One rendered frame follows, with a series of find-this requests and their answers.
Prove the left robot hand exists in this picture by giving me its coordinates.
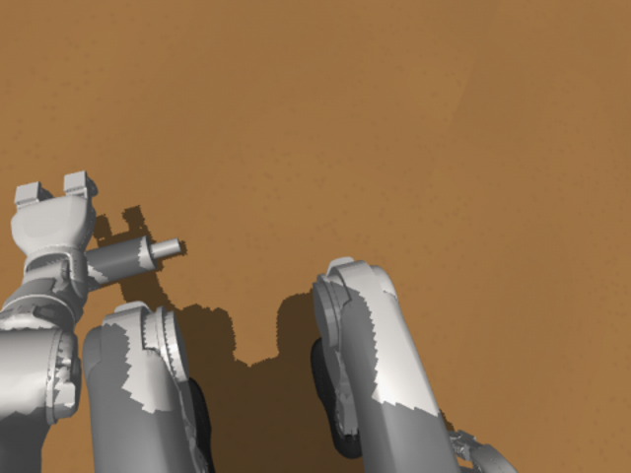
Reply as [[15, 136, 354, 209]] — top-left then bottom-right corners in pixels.
[[11, 170, 101, 292]]

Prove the right robot hand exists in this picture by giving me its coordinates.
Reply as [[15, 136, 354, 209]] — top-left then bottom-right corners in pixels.
[[448, 430, 519, 473]]

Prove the right robot foot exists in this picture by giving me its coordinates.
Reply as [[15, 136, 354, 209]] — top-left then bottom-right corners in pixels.
[[311, 337, 363, 459]]

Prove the left robot arm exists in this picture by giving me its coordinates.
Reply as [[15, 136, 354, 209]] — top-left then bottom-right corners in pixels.
[[0, 246, 89, 473]]

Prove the left robot foot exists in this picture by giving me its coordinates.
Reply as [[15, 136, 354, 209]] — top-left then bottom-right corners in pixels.
[[188, 377, 216, 473]]

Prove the bottle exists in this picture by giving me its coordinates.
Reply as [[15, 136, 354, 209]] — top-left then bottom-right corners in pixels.
[[84, 236, 181, 285]]

